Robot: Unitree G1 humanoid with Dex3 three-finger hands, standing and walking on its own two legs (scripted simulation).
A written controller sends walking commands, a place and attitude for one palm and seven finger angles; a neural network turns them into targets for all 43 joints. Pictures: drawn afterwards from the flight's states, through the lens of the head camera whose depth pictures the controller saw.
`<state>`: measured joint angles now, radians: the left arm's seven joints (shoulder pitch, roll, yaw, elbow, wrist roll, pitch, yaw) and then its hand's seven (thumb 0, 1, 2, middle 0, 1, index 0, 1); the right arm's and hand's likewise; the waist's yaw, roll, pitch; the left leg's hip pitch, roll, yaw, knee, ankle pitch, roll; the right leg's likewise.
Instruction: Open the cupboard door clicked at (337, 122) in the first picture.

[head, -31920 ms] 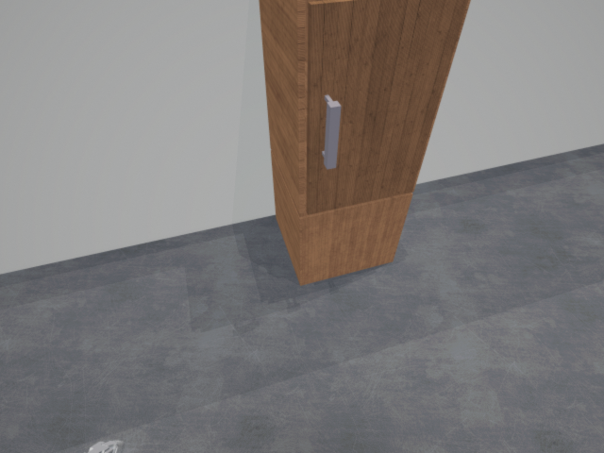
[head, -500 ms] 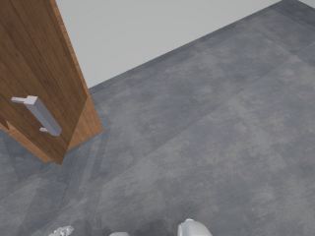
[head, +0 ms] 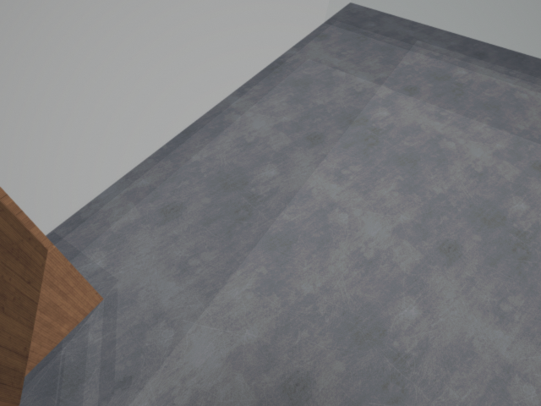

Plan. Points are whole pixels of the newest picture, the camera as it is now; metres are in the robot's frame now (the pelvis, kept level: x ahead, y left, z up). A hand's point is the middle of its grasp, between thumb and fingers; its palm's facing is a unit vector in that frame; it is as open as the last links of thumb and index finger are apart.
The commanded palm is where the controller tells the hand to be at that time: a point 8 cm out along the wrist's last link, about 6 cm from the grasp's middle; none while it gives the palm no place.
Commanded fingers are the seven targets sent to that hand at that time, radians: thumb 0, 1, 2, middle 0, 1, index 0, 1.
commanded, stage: walk to a spot facing it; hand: left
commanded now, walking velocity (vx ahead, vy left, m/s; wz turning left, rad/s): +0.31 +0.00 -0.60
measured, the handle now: out of the picture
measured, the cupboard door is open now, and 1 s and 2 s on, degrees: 47 47 47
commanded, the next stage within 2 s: turn to face it in 1.32 s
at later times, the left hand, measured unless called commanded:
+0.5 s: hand (253, 280) +0.37 +0.05 -0.17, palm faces -0.32 -0.93 -0.18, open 7.4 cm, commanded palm none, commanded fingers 0.00 0.90 0.90 -0.20 -0.30 -0.20 -0.30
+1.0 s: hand (264, 285) +0.36 +0.03 -0.16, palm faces -0.27 -0.95 -0.15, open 7.3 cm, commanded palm none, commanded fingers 0.00 0.90 0.90 -0.20 -0.30 -0.20 -0.30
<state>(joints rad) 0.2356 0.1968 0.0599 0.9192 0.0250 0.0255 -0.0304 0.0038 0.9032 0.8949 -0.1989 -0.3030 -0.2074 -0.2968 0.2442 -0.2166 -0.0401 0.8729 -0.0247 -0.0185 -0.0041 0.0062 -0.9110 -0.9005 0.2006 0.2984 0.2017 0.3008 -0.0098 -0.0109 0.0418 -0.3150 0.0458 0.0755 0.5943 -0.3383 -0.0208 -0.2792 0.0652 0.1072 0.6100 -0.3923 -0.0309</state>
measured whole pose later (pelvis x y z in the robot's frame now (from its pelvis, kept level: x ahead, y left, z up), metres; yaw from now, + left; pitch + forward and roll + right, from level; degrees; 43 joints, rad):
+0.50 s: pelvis +0.18 -0.07 -0.02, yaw -17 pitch +0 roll +1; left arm 0.05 0.19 0.06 0.90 0.01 -0.04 -0.04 0.00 0.91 0.90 -0.19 -0.30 -0.20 -0.30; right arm 0.50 -0.13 -0.01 1.10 -0.01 0.00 -0.02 0.01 -0.91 -0.90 0.20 0.30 0.20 0.30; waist -0.05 -0.01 0.14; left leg -0.20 0.15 0.15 1.13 -0.51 -0.05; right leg -0.43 0.02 -0.15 0.70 -0.27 -0.13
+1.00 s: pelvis +0.42 -0.15 -0.01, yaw -24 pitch +0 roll +1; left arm 0.50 0.11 0.02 1.16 0.02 -0.07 0.01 0.00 0.91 0.90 -0.20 -0.30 -0.20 -0.30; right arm 0.01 -0.15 -0.03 0.95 -0.02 -0.04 0.01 0.00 -0.91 -0.90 0.20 0.30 0.20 0.30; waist 0.06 -0.02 0.07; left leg -0.44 0.02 0.13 0.60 -0.18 0.04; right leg 0.07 0.08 0.00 0.45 -0.46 -0.09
